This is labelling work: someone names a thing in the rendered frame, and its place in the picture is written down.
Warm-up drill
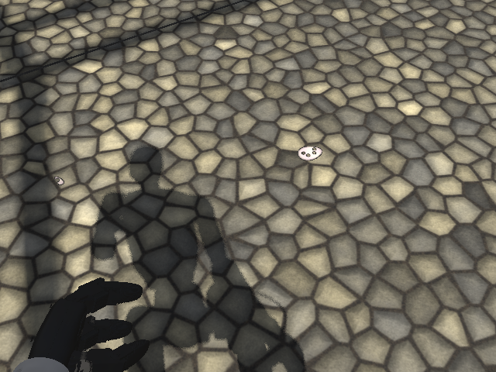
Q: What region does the robot left hand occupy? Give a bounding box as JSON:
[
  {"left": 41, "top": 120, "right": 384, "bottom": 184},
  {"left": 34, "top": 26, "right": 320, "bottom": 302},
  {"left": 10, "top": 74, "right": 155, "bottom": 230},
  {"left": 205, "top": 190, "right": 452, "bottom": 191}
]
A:
[{"left": 28, "top": 277, "right": 150, "bottom": 372}]

